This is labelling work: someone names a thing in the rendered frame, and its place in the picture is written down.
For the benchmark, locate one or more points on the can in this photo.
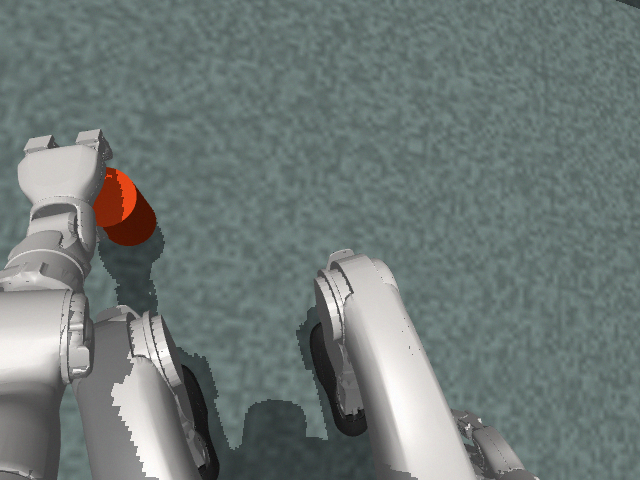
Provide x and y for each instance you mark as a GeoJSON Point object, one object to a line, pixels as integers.
{"type": "Point", "coordinates": [122, 210]}

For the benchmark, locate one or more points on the left robot hand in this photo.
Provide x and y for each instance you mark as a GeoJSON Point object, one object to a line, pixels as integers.
{"type": "Point", "coordinates": [76, 171]}

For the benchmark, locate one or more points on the left robot foot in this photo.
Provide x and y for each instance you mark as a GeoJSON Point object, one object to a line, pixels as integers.
{"type": "Point", "coordinates": [209, 470]}

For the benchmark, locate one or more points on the right robot foot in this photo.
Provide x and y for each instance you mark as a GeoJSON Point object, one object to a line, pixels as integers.
{"type": "Point", "coordinates": [350, 425]}

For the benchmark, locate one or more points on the left robot arm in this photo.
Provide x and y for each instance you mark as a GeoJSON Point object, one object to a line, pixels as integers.
{"type": "Point", "coordinates": [47, 338]}

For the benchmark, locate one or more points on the right robot hand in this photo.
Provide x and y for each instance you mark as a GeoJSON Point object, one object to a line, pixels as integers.
{"type": "Point", "coordinates": [492, 456]}

